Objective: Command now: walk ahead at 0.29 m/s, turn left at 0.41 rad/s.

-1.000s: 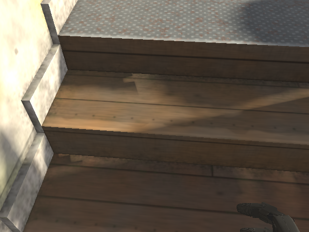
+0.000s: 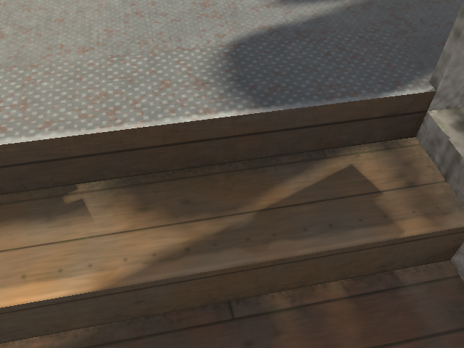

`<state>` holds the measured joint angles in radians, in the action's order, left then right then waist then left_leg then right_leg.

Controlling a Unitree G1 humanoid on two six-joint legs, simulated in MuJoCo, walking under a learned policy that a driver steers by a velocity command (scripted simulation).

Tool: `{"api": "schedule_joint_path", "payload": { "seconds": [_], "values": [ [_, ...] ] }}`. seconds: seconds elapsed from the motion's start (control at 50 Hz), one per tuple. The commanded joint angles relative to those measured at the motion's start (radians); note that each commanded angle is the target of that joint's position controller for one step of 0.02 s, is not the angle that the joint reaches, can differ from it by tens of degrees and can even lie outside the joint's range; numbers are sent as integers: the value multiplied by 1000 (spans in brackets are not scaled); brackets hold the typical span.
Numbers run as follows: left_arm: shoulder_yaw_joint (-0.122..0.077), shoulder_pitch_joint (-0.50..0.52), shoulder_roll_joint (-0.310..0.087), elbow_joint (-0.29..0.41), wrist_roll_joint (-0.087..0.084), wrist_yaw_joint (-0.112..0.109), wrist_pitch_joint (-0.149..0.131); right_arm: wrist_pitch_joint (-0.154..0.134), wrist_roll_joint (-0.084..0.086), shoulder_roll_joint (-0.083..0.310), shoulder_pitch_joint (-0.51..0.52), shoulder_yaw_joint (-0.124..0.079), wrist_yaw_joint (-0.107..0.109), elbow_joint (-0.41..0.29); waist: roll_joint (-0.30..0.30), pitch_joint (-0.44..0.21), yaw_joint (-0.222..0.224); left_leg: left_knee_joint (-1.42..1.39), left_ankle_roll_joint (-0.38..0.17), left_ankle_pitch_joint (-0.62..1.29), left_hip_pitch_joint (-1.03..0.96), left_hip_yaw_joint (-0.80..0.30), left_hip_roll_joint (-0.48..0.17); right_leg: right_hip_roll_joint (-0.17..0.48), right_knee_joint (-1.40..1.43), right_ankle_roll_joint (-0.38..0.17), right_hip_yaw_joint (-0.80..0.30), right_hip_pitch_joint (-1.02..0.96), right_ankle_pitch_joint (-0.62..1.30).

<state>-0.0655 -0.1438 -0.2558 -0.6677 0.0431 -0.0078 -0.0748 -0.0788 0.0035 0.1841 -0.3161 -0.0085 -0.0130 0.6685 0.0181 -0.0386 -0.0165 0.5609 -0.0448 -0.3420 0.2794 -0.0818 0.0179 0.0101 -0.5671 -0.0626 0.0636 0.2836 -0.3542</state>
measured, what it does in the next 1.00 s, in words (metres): climbs, turning left: left foot 0.17 m higher, then right foot 0.17 m higher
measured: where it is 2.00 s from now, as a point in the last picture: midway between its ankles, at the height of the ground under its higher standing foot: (161, 86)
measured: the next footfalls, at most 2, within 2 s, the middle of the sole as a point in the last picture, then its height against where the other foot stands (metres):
left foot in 0.44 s outside the picture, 0.17 m higher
right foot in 0.92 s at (205, 223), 0.17 m higher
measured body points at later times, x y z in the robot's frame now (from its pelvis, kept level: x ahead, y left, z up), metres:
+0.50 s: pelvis +0.23 +0.06 +0.03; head +0.25 +0.05 +0.48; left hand +0.07 +0.22 -0.11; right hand +0.51 -0.02 -0.05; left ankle +0.31 +0.17 -0.56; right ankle +0.01 -0.11 -0.67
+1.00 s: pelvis +0.54 +0.11 +0.23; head +0.55 +0.10 +0.68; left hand +0.72 +0.35 +0.15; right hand +0.58 -0.09 +0.06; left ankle +0.34 +0.18 -0.46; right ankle +0.66 +0.07 -0.39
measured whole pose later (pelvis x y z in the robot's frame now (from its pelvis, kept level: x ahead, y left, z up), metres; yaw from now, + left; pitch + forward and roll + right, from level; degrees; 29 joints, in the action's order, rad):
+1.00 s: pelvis +0.54 +0.11 +0.23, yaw +16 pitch +7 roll -4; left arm 0.05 0.05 -0.12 -0.79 0.04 0.07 -0.01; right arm -0.10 -0.09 0.17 -0.39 0.01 -0.14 1.06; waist -0.10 -0.14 -0.02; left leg 0.81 -0.12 -0.04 0.25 -0.11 -0.02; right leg -0.06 -1.22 -0.12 0.16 0.92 -0.45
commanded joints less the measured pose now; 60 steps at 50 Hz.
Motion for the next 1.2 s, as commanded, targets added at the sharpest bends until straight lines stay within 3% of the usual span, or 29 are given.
{"api": "schedule_joint_path", "payload": {
  "seconds": [0.02,0.06,0.08,0.12,0.16,0.26,0.34,0.36,0.38,0.42,0.46,0.48,0.5,0.52,0.54,0.62,0.66,0.7,0.78,0.84,0.9,0.94,0.96,0.98,1.0,1.02,1.06,1.14,1.2],
  "values": [
    [-24,-39,-27,82,8,-19,-38,2,-13,146,99,-51,12,-84,-85,4,90,-164,-171,-112,183,-214,-112,47,101,-59,-19,-243,51],
    [-55,-351,-148,-6,9,-46,-52,-5,-38,41,216,-23,-25,-141,193,-67,209,375,-7,-165,643,-9,109,326,217,-317,-493,-659,331],
    [-63,-439,-206,-43,44,-47,-56,-19,-37,29,169,-17,-48,-100,140,-64,196,918,27,-281,830,-59,95,482,232,-406,-630,-692,607],
    [-13,-268,-75,-68,82,-4,-42,-34,-15,74,97,-36,-58,-14,-6,16,75,1236,-32,-45,922,-136,25,436,237,-290,-348,-459,667],
    [36,-247,35,-141,42,1,-4,-15,-28,45,230,-23,-61,-55,42,-13,53,1319,-96,-94,937,-52,-2,370,303,-222,-188,-394,507],
    [65,-421,42,-342,154,16,5,17,6,-91,389,76,-82,-92,3,66,40,1572,-249,-99,1308,15,-21,321,380,-176,-59,-353,282],
    [90,-462,52,-397,147,28,-7,62,9,-17,557,77,-84,-153,8,39,32,1257,-256,163,1121,154,-77,251,509,-139,68,-163,182],
    [86,-353,18,-370,102,48,1,95,11,-39,606,96,-84,-183,31,65,-1,1060,-214,20,871,165,-84,281,654,-138,115,20,221],
    [78,-394,-10,-387,77,60,0,116,10,-35,653,96,-85,-189,74,55,11,1038,-174,-58,740,217,-35,285,665,-170,123,64,343],
    [29,-370,-214,-375,57,77,-44,110,31,-8,452,80,-102,-128,194,-20,-125,856,-112,54,385,297,100,341,434,-235,195,-4,1696],
    [15,-379,-241,-399,66,114,-49,110,33,139,73,5,-86,29,198,-140,-189,555,-128,105,61,267,214,329,-8,-196,221,-77,1950],
    [50,-461,-127,-365,135,136,-56,99,41,169,-118,-7,-66,111,48,-355,-186,469,-271,202,-446,-107,107,246,-320,-109,92,307,1516],
    [43,-420,-111,-380,95,159,-34,96,-34,184,-329,-16,-47,200,-63,-430,-227,130,-348,126,-550,-546,-49,58,-629,-51,-18,486,371],
    [27,-304,-87,-341,3,153,-11,80,-63,256,-377,-58,-41,210,-31,-293,-246,-78,-315,-199,-338,-808,-151,-16,-1012,-43,-261,587,369],
    [27,-177,-19,-301,-3,125,-15,43,-55,200,-304,-47,-30,239,-94,-100,-192,-125,-309,-288,-88,-815,-145,-31,-1252,-41,-313,682,436],
    [71,-144,78,-242,23,76,10,15,-55,-105,71,48,-91,320,29,-61,102,-144,-296,-15,244,-476,-95,-19,-1548,-180,-309,870,473],
    [76,-137,70,-248,8,73,39,-17,-41,-82,147,39,-93,334,-9,-17,155,-157,-245,151,336,-226,-65,44,-1455,-164,-188,885,328],
    [81,-63,73,-228,-15,64,35,-41,-86,-65,28,45,-70,379,-124,-22,108,-194,-215,149,357,-144,-32,33,-1622,-139,-101,897,215],
    [107,307,50,-49,-8,45,37,-35,-148,-21,-284,58,-56,511,5,-22,-1,-203,-170,155,56,-174,-119,86,-1352,-176,-84,1154,176],
    [133,445,110,7,9,69,79,-44,-61,31,-140,56,-94,375,-122,29,1,-483,-222,339,378,-107,-206,86,-989,-84,86,608,119],
    [107,305,53,-13,0,108,98,-61,-9,232,-174,6,-96,374,-171,-52,77,-318,-238,1430,13,15,-245,-58,-749,-27,193,461,63],
    [60,102,-56,-73,-12,96,79,-54,-66,204,-233,-16,-119,407,-150,-208,71,-7,-183,1707,-211,80,-216,-106,-465,-122,106,240,149],
    [53,-57,-84,-135,-34,85,68,-41,-144,96,-380,-2,-132,412,22,-430,30,244,-134,1396,113,-1,-140,-17,-391,-266,-301,-189,264],
    [36,-333,-115,-228,13,66,81,-10,-129,66,-259,-5,-141,390,183,-413,182,551,-100,554,418,-65,26,78,-18,-320,-703,-371,-55],
    [23,-408,-131,-261,28,42,54,-9,-86,33,-109,-13,-149,358,241,-239,194,1017,-88,358,635,-201,95,129,161,-272,-931,-265,-404],
    [15,-324,-135,-273,19,35,26,-18,-34,84,-84,-30,-121,376,104,-72,156,1181,-74,410,765,-214,54,134,134,-222,-906,-119,-437],
    [37,-163,9,-303,7,43,11,-22,-38,49,35,-12,-63,315,-92,-79,38,1309,-95,404,819,-235,52,136,100,-183,-783,6,-90],
    [70,-157,100,-396,26,78,14,6,-53,-25,79,37,-56,274,-35,-92,-78,1496,-141,316,1042,-94,7,55,58,-87,-366,34,371],
    [68,-221,60,-403,53,69,-12,3,-56,-14,133,50,-73,297,29,-25,-36,1539,-130,273,1012,15,-45,-4,151,-133,-322,208,77]
  ]
}}
Over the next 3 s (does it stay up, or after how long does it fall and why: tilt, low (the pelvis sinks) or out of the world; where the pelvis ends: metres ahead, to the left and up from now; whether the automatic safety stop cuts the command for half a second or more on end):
stays up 0.99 0.27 0.51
